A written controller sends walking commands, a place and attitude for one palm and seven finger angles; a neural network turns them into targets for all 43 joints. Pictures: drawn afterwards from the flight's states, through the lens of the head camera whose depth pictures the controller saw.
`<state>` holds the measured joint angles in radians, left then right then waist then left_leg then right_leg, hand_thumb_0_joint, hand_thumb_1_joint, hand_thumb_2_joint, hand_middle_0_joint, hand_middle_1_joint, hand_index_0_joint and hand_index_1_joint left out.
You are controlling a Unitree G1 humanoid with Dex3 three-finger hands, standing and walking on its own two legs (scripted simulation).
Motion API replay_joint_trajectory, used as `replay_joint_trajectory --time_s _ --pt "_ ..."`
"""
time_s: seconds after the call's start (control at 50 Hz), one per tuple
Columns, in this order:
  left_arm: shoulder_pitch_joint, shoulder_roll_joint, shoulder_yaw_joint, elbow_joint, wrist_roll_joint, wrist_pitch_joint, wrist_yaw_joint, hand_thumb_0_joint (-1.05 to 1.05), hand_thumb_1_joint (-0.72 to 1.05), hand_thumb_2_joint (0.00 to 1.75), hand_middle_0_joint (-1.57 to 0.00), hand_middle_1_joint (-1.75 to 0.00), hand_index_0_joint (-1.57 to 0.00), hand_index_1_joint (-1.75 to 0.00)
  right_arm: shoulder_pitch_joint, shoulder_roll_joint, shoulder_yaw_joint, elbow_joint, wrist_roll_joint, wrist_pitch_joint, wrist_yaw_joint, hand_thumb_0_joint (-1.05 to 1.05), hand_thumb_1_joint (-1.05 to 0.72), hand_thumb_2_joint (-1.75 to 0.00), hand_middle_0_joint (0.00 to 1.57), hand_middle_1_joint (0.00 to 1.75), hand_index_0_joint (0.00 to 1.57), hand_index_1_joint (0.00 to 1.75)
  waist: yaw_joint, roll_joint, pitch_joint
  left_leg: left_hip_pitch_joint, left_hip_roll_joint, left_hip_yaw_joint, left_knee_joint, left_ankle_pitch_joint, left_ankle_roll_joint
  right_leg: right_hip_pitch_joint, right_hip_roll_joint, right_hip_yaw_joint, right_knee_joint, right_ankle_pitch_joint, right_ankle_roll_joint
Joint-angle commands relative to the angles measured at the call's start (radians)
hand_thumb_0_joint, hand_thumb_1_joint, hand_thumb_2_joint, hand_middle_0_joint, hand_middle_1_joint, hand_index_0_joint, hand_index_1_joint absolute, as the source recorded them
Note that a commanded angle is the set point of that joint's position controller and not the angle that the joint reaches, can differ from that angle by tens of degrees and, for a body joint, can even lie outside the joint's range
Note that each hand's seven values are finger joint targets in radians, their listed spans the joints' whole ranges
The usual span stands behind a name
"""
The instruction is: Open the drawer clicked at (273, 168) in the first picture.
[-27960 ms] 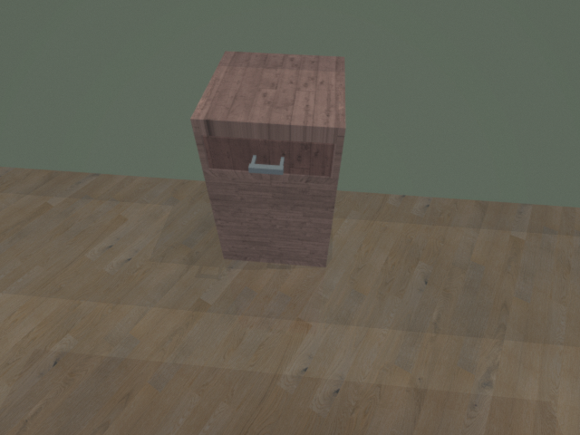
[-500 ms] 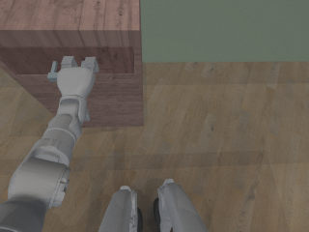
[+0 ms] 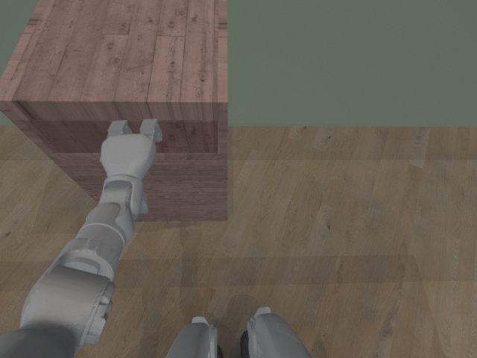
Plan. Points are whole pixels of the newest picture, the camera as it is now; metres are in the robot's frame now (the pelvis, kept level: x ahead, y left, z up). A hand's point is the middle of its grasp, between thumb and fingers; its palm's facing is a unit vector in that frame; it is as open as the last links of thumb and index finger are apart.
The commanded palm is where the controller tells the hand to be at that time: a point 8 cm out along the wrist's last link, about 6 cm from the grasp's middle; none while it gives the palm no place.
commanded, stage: lift the fingers back up to retry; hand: left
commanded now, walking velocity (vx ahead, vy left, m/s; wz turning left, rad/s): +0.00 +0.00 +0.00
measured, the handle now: (127, 151) +0.54 +0.22 -0.10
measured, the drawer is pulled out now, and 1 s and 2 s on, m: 0.00 0.00 0.00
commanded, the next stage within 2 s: re-aim the fingers above the handle in 0.18 s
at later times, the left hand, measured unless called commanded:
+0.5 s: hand (133, 175) +0.44 +0.18 -0.04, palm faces -0.02 -0.04 -1.00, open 13.8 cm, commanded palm +0.42 +0.17 +0.01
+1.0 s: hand (127, 180) +0.44 +0.19 -0.05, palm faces -0.07 -0.02 -1.00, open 13.8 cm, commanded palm +0.43 +0.18 +0.01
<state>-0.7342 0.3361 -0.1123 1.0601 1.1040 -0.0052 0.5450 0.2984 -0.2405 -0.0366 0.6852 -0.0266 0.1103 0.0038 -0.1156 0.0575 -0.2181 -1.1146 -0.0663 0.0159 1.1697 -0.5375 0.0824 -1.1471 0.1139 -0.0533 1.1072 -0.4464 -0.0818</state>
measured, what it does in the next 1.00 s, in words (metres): stands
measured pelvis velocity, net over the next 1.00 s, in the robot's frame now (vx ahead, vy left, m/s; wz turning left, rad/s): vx -0.01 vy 0.00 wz -0.01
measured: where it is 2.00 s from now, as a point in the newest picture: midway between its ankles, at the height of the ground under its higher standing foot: outside the picture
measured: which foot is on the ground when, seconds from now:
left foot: down 0.00-1.00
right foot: down 0.00-1.00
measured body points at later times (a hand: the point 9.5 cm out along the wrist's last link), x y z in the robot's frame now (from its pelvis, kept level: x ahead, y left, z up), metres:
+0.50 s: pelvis +0.01 +0.00 +0.01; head +0.13 +0.00 +0.44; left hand +0.44 +0.18 +0.01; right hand +0.07 -0.26 -0.13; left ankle -0.01 +0.07 -0.64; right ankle +0.03 -0.07 -0.64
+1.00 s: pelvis -0.01 +0.00 +0.00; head +0.12 -0.01 +0.43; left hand +0.44 +0.19 +0.01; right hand +0.03 -0.27 -0.13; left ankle -0.01 +0.07 -0.64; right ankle +0.03 -0.07 -0.64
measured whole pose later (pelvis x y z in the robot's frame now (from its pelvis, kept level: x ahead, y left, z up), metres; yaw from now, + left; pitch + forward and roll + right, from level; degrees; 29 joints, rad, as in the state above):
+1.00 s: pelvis -0.01 +0.00 +0.00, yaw +0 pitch +26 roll -1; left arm -0.69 0.36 -0.08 1.09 1.12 -0.01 0.56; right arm 0.30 -0.24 -0.04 0.70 -0.03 0.12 0.00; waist -0.11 0.05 -0.21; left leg -1.09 -0.06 0.03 1.15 -0.52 0.08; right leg -1.13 0.12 -0.04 1.10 -0.43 -0.08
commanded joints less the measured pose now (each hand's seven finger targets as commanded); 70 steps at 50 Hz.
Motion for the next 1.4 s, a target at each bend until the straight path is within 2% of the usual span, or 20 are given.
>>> replay_joint_trajectory --time_s 0.0,0.1,0.24,0.4,0.42,0.52,0.58,0.6,0.72,0.78,0.82,0.96,1.04,1.1,1.16,1.2,1.24,1.28,1.32,1.38 --pt "-0.306 0.142 0.039 -0.192 -0.001 0.000 0.025 0.00 -0.50 0.30 -0.30 -1.20 -0.30 -1.20 0.131 -0.143 -0.052 -0.064 -0.002 0.016 -0.007 0.00 -0.90 -0.90 0.20 0.30 0.20 0.30 -0.005 0.010 -0.481 0.387 0.046 -0.073 -0.157 0.491 -0.037 0.367 -0.033 0.074 -0.158 0.392 0.033" --pt "-0.230 0.155 0.052 -0.126 0.017 -0.008 0.027 0.00 -0.50 0.30 -0.30 -1.20 -0.30 -1.20 0.111 -0.140 -0.043 -0.068 -0.007 0.027 -0.008 0.00 -0.90 -0.90 0.20 0.30 0.20 0.30 0.001 -0.063 -0.366 0.249 0.033 -0.048 -0.162 0.408 -0.023 0.413 -0.039 0.105 -0.176 0.410 0.031" --pt "-0.257 0.112 0.042 -0.263 0.041 -0.067 0.065 0.00 -0.50 0.30 -0.30 -1.20 -0.30 -1.20 0.100 -0.129 -0.063 -0.078 -0.020 0.022 0.004 0.00 -0.90 -0.90 0.20 0.30 0.20 0.30 0.014 0.047 -0.496 0.421 0.048 -0.073 -0.145 0.571 -0.044 0.347 -0.034 0.087 -0.133 0.447 0.027" --pt "-0.271 0.154 0.080 -0.231 0.053 -0.029 0.110 0.00 -0.50 0.30 -0.30 -1.20 -0.30 -1.20 0.087 -0.134 -0.065 -0.066 -0.023 0.034 0.006 0.00 -0.90 -0.90 0.20 0.30 0.20 0.30 0.008 -0.015 -0.475 0.361 0.041 -0.067 -0.140 0.496 -0.040 0.367 -0.034 0.087 -0.136 0.419 0.031" --pt "-0.288 0.135 0.065 -0.243 0.044 -0.027 0.107 0.00 -0.50 0.30 -0.30 -1.20 -0.30 -1.20 0.084 -0.132 -0.065 -0.067 -0.024 0.032 0.008 0.00 -0.90 -0.90 0.20 0.30 0.20 0.30 0.006 0.017 -0.486 0.387 0.041 -0.070 -0.144 0.518 -0.043 0.353 -0.035 0.085 -0.137 0.425 0.029" --pt "-0.300 0.068 0.002 -0.175 0.023 0.000 0.070 0.00 -0.50 0.30 -0.30 -1.20 -0.30 -1.20 0.083 -0.131 -0.064 -0.061 -0.013 0.030 0.009 0.00 -0.90 -0.90 0.20 0.30 0.20 0.30 -0.020 -0.019 -0.434 0.362 0.038 -0.069 -0.156 0.439 -0.036 0.342 -0.034 0.081 -0.164 0.363 0.031" --pt "-0.319 0.114 0.019 -0.167 0.027 -0.005 0.052 0.00 -0.50 0.30 -0.30 -1.20 -0.30 -1.20 0.082 -0.135 -0.057 -0.061 -0.009 0.027 0.001 0.00 -0.90 -0.90 0.20 0.30 0.20 0.30 -0.017 -0.023 -0.429 0.334 0.036 -0.068 -0.157 0.392 -0.034 0.341 -0.036 0.087 -0.164 0.329 0.032" --pt "-0.309 0.086 0.003 -0.155 0.018 -0.007 0.046 0.00 -0.50 0.30 -0.30 -1.20 -0.30 -1.20 0.085 -0.132 -0.056 -0.064 -0.008 0.026 0.001 0.00 -0.90 -0.90 0.20 0.30 0.20 0.30 -0.019 -0.028 -0.409 0.323 0.033 -0.065 -0.159 0.375 -0.030 0.345 -0.035 0.086 -0.170 0.320 0.030" --pt "-0.323 0.234 0.110 -0.160 0.036 -0.033 0.062 0.00 -0.50 0.30 -0.30 -1.20 -0.30 -1.20 0.080 -0.139 -0.043 -0.069 -0.016 0.012 -0.009 0.00 -0.90 -0.90 0.20 0.30 0.20 0.30 0.014 -0.006 -0.432 0.228 0.025 -0.053 -0.139 0.330 -0.023 0.374 -0.040 0.111 -0.143 0.299 0.027" --pt "-0.302 0.197 0.087 -0.167 0.049 -0.032 0.081 0.00 -0.50 0.30 -0.30 -1.20 -0.30 -1.20 0.077 -0.135 -0.044 -0.081 -0.015 0.008 -0.006 0.00 -0.90 -0.90 0.20 0.30 0.20 0.30 0.017 0.027 -0.449 0.242 0.025 -0.050 -0.138 0.341 -0.030 0.355 -0.038 0.104 -0.136 0.292 0.027" --pt "-0.288 0.228 0.115 -0.149 0.037 -0.020 0.086 0.00 -0.50 0.30 -0.30 -1.20 -0.30 -1.20 0.080 -0.141 -0.045 -0.075 -0.015 0.004 -0.005 0.00 -0.90 -0.90 0.20 0.30 0.20 0.30 0.016 -0.009 -0.450 0.226 0.027 -0.052 -0.138 0.337 -0.027 0.380 -0.037 0.107 -0.136 0.301 0.030" --pt "-0.344 0.181 0.049 -0.167 0.005 -0.025 0.033 0.00 -0.50 0.30 -0.30 -1.20 -0.30 -1.20 0.103 -0.149 -0.054 -0.059 0.000 -0.014 -0.013 0.00 -0.90 -0.90 0.20 0.30 0.20 0.30 -0.026 -0.040 -0.451 0.232 0.027 -0.052 -0.138 0.279 -0.020 0.377 -0.042 0.114 -0.167 0.265 0.040" --pt "-0.439 0.146 -0.002 -0.222 0.011 -0.079 0.011 0.00 -0.50 0.30 -0.30 -1.20 -0.30 -1.20 0.112 -0.147 -0.055 -0.046 0.000 -0.028 -0.021 0.00 -0.90 -0.90 0.20 0.30 0.20 0.30 -0.047 0.022 -0.457 0.299 0.031 -0.079 -0.140 0.282 -0.026 0.278 -0.043 0.094 -0.158 0.214 0.035" --pt "-0.411 0.183 0.043 -0.210 0.022 -0.096 0.030 0.00 -0.50 0.30 -0.30 -1.20 -0.30 -1.20 0.117 -0.148 -0.055 -0.042 -0.008 -0.028 -0.021 0.00 -0.90 -0.90 0.20 0.30 0.20 0.30 -0.028 0.041 -0.461 0.314 0.031 -0.082 -0.130 0.312 -0.031 0.255 -0.037 0.085 -0.143 0.216 0.026" --pt "-0.364 0.208 0.088 -0.164 0.033 -0.079 0.066 0.00 -0.50 0.30 -0.30 -1.20 -0.30 -1.20 0.113 -0.149 -0.052 -0.038 -0.016 -0.015 -0.013 0.00 -0.90 -0.90 0.20 0.30 0.20 0.30 -0.007 0.054 -0.452 0.308 0.033 -0.080 -0.125 0.360 -0.038 0.244 -0.033 0.075 -0.126 0.240 0.022" --pt "-0.312 0.220 0.107 -0.095 0.033 -0.039 0.088 0.00 -0.50 0.30 -0.30 -1.20 -0.30 -1.20 0.107 -0.149 -0.043 -0.045 -0.019 -0.003 -0.006 0.00 -0.90 -0.90 0.20 0.30 0.20 0.30 0.001 0.010 -0.403 0.239 0.030 -0.067 -0.127 0.348 -0.034 0.280 -0.032 0.079 -0.129 0.254 0.024" --pt "-0.358 0.313 0.152 -0.069 0.046 -0.002 0.103 0.00 -0.50 0.30 -0.30 -1.20 -0.30 -1.20 0.102 -0.159 -0.033 -0.047 -0.020 0.005 -0.007 0.00 -0.90 -0.90 0.20 0.30 0.20 0.30 0.002 0.000 -0.407 0.179 0.027 -0.058 -0.119 0.330 -0.029 0.309 -0.036 0.091 -0.121 0.258 0.030" --pt "-0.378 0.332 0.141 -0.049 0.048 0.031 0.096 0.00 -0.50 0.30 -0.30 -1.20 -0.30 -1.20 0.101 -0.159 -0.026 -0.057 -0.016 0.006 -0.009 0.00 -0.90 -0.90 0.20 0.30 0.20 0.30 -0.005 -0.022 -0.409 0.139 0.025 -0.047 -0.120 0.304 -0.023 0.354 -0.039 0.101 -0.132 0.263 0.036" --pt "-0.331 0.308 0.132 -0.061 0.031 0.040 0.065 0.00 -0.50 0.30 -0.30 -1.20 -0.30 -1.20 0.102 -0.162 -0.029 -0.071 -0.014 0.003 -0.007 0.00 -0.90 -0.90 0.20 0.30 0.20 0.30 0.010 -0.012 -0.472 0.178 0.022 -0.046 -0.127 0.340 -0.026 0.404 -0.039 0.104 -0.128 0.320 0.036" --pt "-0.314 0.187 0.044 -0.123 -0.002 0.013 -0.007 0.00 -0.50 0.30 -0.30 -1.20 -0.30 -1.20 0.119 -0.154 -0.044 -0.080 -0.002 -0.005 -0.009 0.00 -0.90 -0.90 0.20 0.30 0.20 0.30 -0.016 -0.013 -0.521 0.284 0.033 -0.054 -0.131 0.396 -0.027 0.403 -0.038 0.096 -0.142 0.374 0.043"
